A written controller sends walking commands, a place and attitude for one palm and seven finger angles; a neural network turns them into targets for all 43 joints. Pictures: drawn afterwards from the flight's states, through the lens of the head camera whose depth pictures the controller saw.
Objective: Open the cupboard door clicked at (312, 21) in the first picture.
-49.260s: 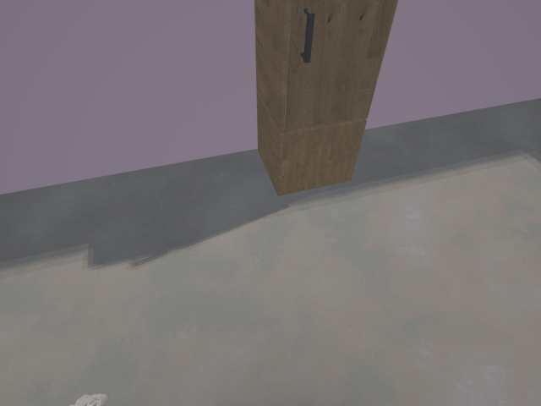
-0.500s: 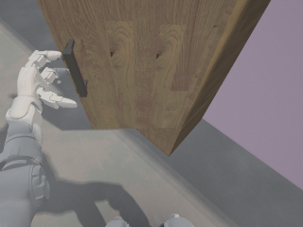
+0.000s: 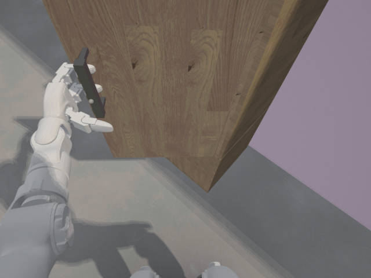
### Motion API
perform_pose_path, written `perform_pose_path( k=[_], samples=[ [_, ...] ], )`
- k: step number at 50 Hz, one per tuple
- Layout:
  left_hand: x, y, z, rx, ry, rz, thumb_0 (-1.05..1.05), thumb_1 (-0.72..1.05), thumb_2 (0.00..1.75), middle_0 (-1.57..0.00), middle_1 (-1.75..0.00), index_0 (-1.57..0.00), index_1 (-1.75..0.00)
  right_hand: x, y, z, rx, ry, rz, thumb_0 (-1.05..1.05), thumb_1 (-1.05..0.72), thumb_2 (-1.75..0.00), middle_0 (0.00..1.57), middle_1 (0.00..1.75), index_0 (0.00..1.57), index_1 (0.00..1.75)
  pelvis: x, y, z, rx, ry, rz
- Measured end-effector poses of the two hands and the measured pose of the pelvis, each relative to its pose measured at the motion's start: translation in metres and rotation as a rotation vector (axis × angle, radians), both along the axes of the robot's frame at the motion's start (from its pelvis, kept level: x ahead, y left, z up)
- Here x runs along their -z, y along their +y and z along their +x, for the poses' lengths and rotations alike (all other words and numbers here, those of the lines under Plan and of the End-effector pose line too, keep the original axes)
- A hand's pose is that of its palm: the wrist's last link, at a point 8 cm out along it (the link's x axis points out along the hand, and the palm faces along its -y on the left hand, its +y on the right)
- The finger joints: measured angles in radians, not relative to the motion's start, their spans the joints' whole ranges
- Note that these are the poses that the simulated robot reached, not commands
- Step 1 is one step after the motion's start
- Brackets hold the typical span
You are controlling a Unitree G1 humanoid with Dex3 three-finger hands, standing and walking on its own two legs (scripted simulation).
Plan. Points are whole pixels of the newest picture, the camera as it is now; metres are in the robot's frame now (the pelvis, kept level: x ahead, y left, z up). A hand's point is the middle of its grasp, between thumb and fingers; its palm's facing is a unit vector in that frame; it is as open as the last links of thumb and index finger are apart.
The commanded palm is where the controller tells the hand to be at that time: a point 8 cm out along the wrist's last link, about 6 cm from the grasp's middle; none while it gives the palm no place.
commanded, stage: slide the fingers in behind the handle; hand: left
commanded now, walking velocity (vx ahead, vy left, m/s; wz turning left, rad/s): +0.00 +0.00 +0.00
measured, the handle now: (93, 85) +0.51 +0.20 +0.09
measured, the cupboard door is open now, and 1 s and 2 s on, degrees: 44 45 58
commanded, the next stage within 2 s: close the thumb around the handle in 0.68 s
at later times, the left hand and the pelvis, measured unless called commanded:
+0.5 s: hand (102, 101) +0.46 +0.17 +0.10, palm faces +0.04 -1.00 +0.00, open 14.1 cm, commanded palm +0.43 +0.22 +0.10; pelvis +0.00 -0.01 +0.00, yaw +0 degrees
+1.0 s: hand (102, 102) +0.46 +0.17 +0.10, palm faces +0.03 -1.00 +0.00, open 12.8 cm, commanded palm +0.43 +0.22 +0.10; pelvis +0.00 +0.00 +0.00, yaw +0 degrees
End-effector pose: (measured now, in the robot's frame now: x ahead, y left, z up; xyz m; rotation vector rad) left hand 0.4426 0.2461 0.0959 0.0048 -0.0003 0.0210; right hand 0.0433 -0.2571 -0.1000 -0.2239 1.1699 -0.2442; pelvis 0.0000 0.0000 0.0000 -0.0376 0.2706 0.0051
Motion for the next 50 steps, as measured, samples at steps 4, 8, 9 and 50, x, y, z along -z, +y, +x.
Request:
perform_pose_path(
  k=[4,8,9,50],
  samples=[
    [0.0,-0.008,0.001,0.009,0.01,-0.016,-0.02,-0.5,0.3,-0.3,-1.2,-0.29,-1.2,0.002,-0.001,-0.006,0.003,0.021,0.005,0.01,-0.91,-0.89,0.21,0.3,0.2,0.3,-0.001,-0.001,0.0,-0.002,-0.003,0.001],
    [0.001,-0.014,0.002,-0.004,0.011,-0.016,-0.02,-0.5,0.3,-0.3,-1.2,-0.29,-1.2,0.002,-0.003,-0.01,0.008,0.029,0.005,0.01,-0.91,-0.89,0.21,0.3,0.2,0.3,-0.001,-0.003,-0.001,-0.001,-0.002,0.004],
    [0.0,-0.016,0.002,-0.004,0.008,-0.011,-0.02,-0.5,0.3,-0.3,-1.2,-0.29,-1.21,0.002,-0.003,-0.011,0.009,0.029,0.006,0.01,-0.91,-0.89,0.21,0.3,0.2,0.3,-0.001,-0.003,-0.001,-0.001,-0.002,0.005],
    [-0.002,-0.025,-0.006,-0.014,-0.006,-0.003,-0.01,-0.29,0.39,-0.3,-1.23,-0.3,-1.22,0.003,-0.003,-0.003,0.007,0.0,0.018,0.01,-0.91,-0.89,0.21,0.3,0.2,0.3,-0.002,-0.003,-0.001,0.001,-0.016,0.009]
  ],
)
